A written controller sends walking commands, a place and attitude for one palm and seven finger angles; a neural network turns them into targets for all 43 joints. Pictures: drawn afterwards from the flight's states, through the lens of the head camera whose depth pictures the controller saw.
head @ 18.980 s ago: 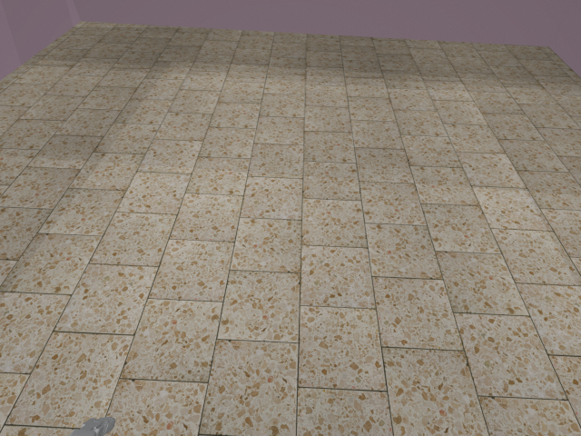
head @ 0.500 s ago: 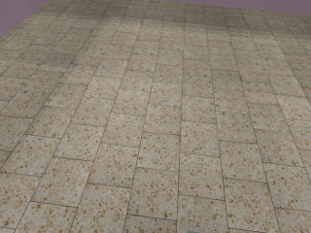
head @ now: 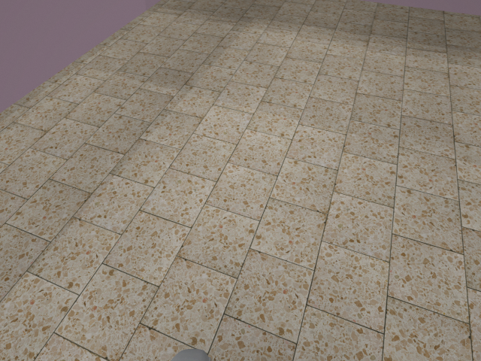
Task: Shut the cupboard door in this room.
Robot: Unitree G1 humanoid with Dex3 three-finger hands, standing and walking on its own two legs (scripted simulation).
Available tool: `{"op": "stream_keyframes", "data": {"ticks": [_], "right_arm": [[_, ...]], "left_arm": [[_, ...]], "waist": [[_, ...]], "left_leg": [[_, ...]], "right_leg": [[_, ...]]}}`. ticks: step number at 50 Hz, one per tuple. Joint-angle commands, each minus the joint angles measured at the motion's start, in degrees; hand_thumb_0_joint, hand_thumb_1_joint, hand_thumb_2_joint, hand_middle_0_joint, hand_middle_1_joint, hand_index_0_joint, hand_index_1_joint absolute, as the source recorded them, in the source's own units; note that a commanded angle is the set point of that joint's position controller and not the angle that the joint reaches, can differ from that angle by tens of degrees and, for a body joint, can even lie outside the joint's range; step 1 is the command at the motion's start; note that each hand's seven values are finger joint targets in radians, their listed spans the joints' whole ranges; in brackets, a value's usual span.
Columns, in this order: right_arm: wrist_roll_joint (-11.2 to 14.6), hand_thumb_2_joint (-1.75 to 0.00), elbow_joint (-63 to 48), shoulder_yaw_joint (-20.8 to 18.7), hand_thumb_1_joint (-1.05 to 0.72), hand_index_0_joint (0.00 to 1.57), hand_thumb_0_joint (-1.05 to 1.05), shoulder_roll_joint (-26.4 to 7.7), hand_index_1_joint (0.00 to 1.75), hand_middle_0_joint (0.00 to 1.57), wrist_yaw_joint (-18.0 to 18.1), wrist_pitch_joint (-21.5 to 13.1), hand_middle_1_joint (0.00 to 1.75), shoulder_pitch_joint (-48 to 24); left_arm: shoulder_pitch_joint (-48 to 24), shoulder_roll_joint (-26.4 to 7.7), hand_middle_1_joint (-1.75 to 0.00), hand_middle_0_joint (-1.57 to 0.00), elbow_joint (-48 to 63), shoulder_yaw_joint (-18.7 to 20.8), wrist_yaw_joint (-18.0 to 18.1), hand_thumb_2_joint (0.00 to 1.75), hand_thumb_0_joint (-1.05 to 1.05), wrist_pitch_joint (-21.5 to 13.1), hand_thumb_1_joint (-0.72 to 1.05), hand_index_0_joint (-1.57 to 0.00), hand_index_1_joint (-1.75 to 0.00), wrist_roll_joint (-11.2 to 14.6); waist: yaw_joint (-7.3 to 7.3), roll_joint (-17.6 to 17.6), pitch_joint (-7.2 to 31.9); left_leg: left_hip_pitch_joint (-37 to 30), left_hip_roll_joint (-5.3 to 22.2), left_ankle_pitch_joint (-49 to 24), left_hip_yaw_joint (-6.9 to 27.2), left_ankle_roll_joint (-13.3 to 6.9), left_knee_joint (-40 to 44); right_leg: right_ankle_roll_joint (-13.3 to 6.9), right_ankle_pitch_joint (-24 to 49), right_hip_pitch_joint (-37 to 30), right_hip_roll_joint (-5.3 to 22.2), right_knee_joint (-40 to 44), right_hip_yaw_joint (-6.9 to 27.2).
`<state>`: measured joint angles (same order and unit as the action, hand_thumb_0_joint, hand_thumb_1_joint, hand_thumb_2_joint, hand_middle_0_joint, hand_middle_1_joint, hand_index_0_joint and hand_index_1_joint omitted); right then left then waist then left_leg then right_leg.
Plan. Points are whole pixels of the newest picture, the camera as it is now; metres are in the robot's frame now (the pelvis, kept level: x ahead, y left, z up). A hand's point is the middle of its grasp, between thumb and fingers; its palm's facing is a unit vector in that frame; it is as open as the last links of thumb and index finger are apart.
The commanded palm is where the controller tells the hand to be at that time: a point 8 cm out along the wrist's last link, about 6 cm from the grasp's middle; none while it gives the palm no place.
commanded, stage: turn or walk to find it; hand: left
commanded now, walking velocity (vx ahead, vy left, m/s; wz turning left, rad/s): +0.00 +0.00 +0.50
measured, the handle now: out of the picture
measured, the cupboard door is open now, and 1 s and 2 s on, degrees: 84 84 84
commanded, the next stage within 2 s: stand and wait in 1.94 s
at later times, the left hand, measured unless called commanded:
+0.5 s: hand out of the picture +0.04 +0.26 -0.16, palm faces +0.24 -0.94 -0.25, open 7.4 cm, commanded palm none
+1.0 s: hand out of the picture -0.08 +0.19 -0.16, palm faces +0.50 -0.83 -0.25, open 7.4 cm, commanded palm none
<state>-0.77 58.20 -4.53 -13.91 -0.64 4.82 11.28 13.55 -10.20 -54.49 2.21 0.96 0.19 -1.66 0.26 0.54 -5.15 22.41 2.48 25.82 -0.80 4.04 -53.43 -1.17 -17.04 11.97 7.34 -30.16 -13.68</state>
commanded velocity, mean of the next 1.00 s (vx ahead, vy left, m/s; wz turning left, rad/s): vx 0.00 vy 0.00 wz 0.50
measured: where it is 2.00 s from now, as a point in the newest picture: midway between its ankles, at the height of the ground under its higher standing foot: outside the picture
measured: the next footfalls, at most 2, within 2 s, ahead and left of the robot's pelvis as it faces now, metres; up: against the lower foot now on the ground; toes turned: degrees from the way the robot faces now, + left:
left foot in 0.12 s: +0.02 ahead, +0.15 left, +0.00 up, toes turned +9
right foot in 0.62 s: +0.05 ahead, -0.09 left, +0.00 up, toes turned +13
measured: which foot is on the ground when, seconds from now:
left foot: up 0.00-0.10, down 0.12-0.62, up 0.64-1.00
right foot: down 0.00-0.12, up 0.14-0.60, down 0.62-1.00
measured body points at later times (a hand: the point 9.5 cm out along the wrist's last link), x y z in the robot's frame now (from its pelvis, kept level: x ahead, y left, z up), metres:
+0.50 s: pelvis -0.02 +0.03 +0.00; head +0.01 +0.05 +0.45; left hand +0.03 +0.31 -0.14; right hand +0.11 -0.19 -0.14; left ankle -0.02 +0.14 -0.74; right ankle +0.01 -0.11 -0.69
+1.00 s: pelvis -0.03 +0.00 +0.00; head +0.01 +0.01 +0.44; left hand -0.11 +0.24 -0.14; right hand +0.14 -0.21 -0.16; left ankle -0.12 +0.12 -0.70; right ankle +0.01 -0.10 -0.74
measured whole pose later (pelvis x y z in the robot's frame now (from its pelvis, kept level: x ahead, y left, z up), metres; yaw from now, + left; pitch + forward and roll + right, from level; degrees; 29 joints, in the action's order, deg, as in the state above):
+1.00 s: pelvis -0.03 +0.00 +0.00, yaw +29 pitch +0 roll +2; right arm -0.7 56.9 -4.7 -14.2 -0.8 4.7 10.6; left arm 13.4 -10.7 -53.7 2.3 0.7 0.5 -1.8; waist 0.5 -0.1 -5.4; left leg 20.8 2.4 26.5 -1.4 3.9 -49.2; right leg 0.2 -17.1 12.8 8.5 -31.3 -13.5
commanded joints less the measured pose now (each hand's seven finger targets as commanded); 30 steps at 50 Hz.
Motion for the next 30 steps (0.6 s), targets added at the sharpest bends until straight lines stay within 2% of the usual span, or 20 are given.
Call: {"op": "stream_keyframes", "data": {"ticks": [1,3,4,5,6,7,8,9,10,11,13,16,22,25,27,28,29,30], "right_arm": [[0.44,-0.90,-6.42,0.56,-0.90,0.20,0.00,-2.14,0.30,0.20,-0.17,-2.75,0.30,-4.86],[0.29,-0.90,-6.18,0.43,-0.90,0.20,0.00,-2.76,0.30,0.20,-0.10,-3.07,0.30,-2.36],[0.15,-0.90,-5.70,0.19,-0.90,0.20,0.00,-3.93,0.30,0.20,-0.17,-3.49,0.30,-0.14],[-0.05,-0.90,-5.62,-0.67,-0.90,0.20,0.00,-7.79,0.30,0.20,-0.18,-4.11,0.30,2.07],[-0.33,-0.90,-5.81,-2.05,-0.90,0.20,0.00,-13.36,0.30,0.20,0.00,-4.16,0.30,4.51],[-0.35,-0.90,-4.66,-2.32,-0.90,0.20,0.00,-14.90,0.30,0.20,0.41,-3.77,0.30,7.00],[-0.46,-0.90,-4.57,-2.16,-0.90,0.20,0.00,-13.98,0.30,0.20,1.12,-3.83,0.30,5.42],[-0.48,-0.90,-5.53,-1.70,-0.90,0.20,0.00,-12.11,0.30,0.20,1.47,-3.73,0.30,1.83],[-0.54,-0.90,-6.35,-0.95,-0.90,0.20,0.00,-10.31,0.30,0.20,1.52,-3.94,0.30,-0.89],[-0.42,-0.90,-6.89,-0.54,-0.90,0.20,0.00,-9.52,0.30,0.20,1.52,-4.31,0.30,-2.21],[-0.18,-0.90,-7.25,-0.61,-0.90,0.20,0.00,-9.33,0.30,0.20,1.44,-4.64,0.30,-2.29],[-0.07,-0.90,-7.09,-0.82,-0.90,0.20,0.00,-9.10,0.30,0.20,1.31,-4.57,0.30,-0.70],[-0.62,-0.90,-7.13,-1.76,-0.90,0.20,0.00,-9.44,0.30,0.20,1.15,-4.00,0.30,1.65],[-0.77,-0.90,-7.56,-2.01,-0.90,0.20,0.00,-9.70,0.30,0.20,1.09,-3.61,0.30,0.90],[-0.72,-0.90,-7.85,-2.21,-0.90,0.20,0.00,-9.60,0.30,0.20,0.99,-3.43,0.30,0.00],[-0.49,-0.90,-7.95,-2.28,-0.90,0.20,0.00,-9.25,0.30,0.20,0.97,-3.34,0.30,-0.52],[-0.12,-0.90,-8.26,-2.19,-0.90,0.20,0.00,-7.89,0.30,0.20,0.82,-3.33,0.30,-0.65],[0.43,-0.90,-8.84,-1.69,-0.90,0.20,0.00,-4.74,0.30,0.20,0.46,-3.42,0.30,0.42]], "left_arm": [[3.61,-13.81,-0.30,-0.20,1.79,3.62,0.84,0.90,0.00,-0.26,0.90,-0.20,-0.30,-0.11],[2.42,-14.36,-0.30,-0.20,1.76,3.81,0.67,0.90,0.00,0.07,0.90,-0.20,-0.30,0.10],[1.55,-14.06,-0.30,-0.20,1.83,3.86,0.55,0.90,0.00,0.31,0.90,-0.20,-0.30,0.50],[2.16,-12.06,-0.30,-0.20,2.68,3.58,0.28,0.90,0.00,0.75,0.90,-0.20,-0.30,0.96],[0.49,-8.23,-0.30,-0.20,4.70,2.52,-0.16,0.90,0.00,0.96,0.90,-0.20,-0.30,1.09],[-3.07,-8.54,-0.30,-0.20,6.16,1.97,0.23,0.90,0.00,1.72,0.90,-0.20,-0.30,0.62],[-5.34,-8.13,-0.30,-0.20,5.75,2.19,0.48,0.90,0.00,2.10,0.90,-0.20,-0.30,0.68],[-5.75,-8.97,-0.30,-0.20,5.10,2.55,0.13,0.90,0.00,2.08,0.90,-0.20,-0.30,0.86],[-4.98,-9.23,-0.30,-0.20,4.08,2.70,-0.26,0.90,0.00,1.94,0.90,-0.20,-0.30,0.72],[-2.91,-9.12,-0.30,-0.20,3.19,2.68,-0.57,0.90,0.00,1.73,0.90,-0.20,-0.30,0.65],[-1.39,-9.07,-0.30,-0.20,2.53,2.59,-0.53,0.90,0.00,1.73,0.90,-0.20,-0.30,0.65],[-2.37,-9.22,-0.30,-0.20,3.26,2.47,-0.28,0.90,0.00,1.78,0.90,-0.20,-0.30,0.70],[-6.68,-7.99,-0.30,-0.20,6.15,2.13,0.05,0.90,0.00,1.56,0.90,-0.20,-0.30,0.95],[-5.87,-7.37,-0.30,-0.20,6.58,1.84,0.17,0.90,0.00,1.21,0.90,-0.20,-0.30,1.27],[-3.17,-7.60,-0.30,-0.20,6.09,1.94,0.24,0.90,0.00,0.86,0.90,-0.20,-0.30,1.47],[-1.09,-7.94,-0.30,-0.20,5.55,2.02,0.31,0.90,0.00,0.55,0.90,-0.20,-0.30,1.50],[0.96,-9.15,-0.30,-0.20,5.15,2.39,0.53,0.90,0.00,0.03,0.90,-0.20,-0.30,1.36],[2.71,-13.25,-0.30,-0.20,5.04,3.19,0.96,0.90,0.00,-0.55,0.90,-0.20,-0.30,0.60]], "waist": [[2.72,-12.17,6.24],[0.89,-12.24,6.85],[-0.82,-9.19,7.61],[-2.10,0.90,9.54],[-3.47,17.29,8.16],[-5.17,15.02,8.19],[-4.64,15.76,7.00],[-3.48,13.51,4.50],[-1.93,10.06,3.26],[-0.70,8.35,4.59],[-0.39,6.76,6.36],[-0.92,6.22,6.13],[-2.45,7.69,6.35],[-2.05,9.23,7.39],[-0.72,8.97,8.17],[0.34,8.48,9.12],[1.50,5.06,9.61],[2.20,-6.35,10.40]], "left_leg": [[0.16,-0.53,0.82,-3.55,-1.06,10.89],[-6.02,-1.03,-5.27,-5.35,-1.61,18.74],[-11.92,-0.48,-11.74,-4.91,-2.24,26.40],[-20.41,5.39,-19.88,3.57,-4.90,31.92],[-24.32,18.94,-37.08,20.33,-10.65,34.57],[-19.78,21.94,-36.27,22.13,-14.86,35.63],[-17.80,19.49,-33.58,21.51,-14.84,35.67],[-15.04,16.92,-30.20,18.85,-14.63,35.82],[-13.49,13.89,-30.95,15.77,-13.45,35.65],[-14.39,12.60,-31.95,13.59,-12.67,35.32],[-15.90,10.89,-34.41,11.37,-12.41,34.99],[-16.18,10.70,-33.40,12.72,-12.89,35.42],[-16.46,10.85,-32.20,18.76,-14.39,34.03],[-13.27,9.66,-33.84,20.66,-13.89,32.17],[-10.94,8.23,-34.59,21.43,-13.00,30.27],[-8.59,6.92,-32.85,20.99,-11.74,28.33],[-3.30,4.50,-27.10,19.76,-9.28,25.34],[7.03,-1.15,-12.56,13.64,-5.48,16.55]], "right_leg": [[-6.79,29.35,-8.39,14.77,5.98,9.87],[-4.45,25.28,-4.76,14.33,3.22,7.69],[-2.06,21.22,-1.28,13.14,-0.79,5.58],[1.48,11.54,7.06,9.12,-10.22,2.82],[5.57,-17.62,20.25,1.47,-22.53,1.73],[5.27,-21.15,20.22,0.61,-29.48,7.44],[5.24,-18.69,21.98,0.53,-32.87,10.62],[5.20,-14.26,22.24,0.63,-34.63,11.83],[5.29,-10.00,21.19,0.37,-35.04,12.32],[5.60,-7.44,20.53,0.18,-35.17,12.01],[6.20,-5.28,19.41,-0.46,-34.42,12.18],[6.62,-4.62,19.17,-0.95,-32.36,12.59],[6.50,-8.36,17.34,-2.78,-22.84,13.10],[5.69,-8.77,10.89,-4.66,-14.06,12.28],[5.24,-5.36,5.46,-6.00,-6.49,11.46],[5.07,-0.57,0.74,-6.02,0.03,11.10],[4.63,4.97,-6.58,-4.28,7.89,12.01],[1.55,3.16,-14.96,6.87,13.68,22.53]]}}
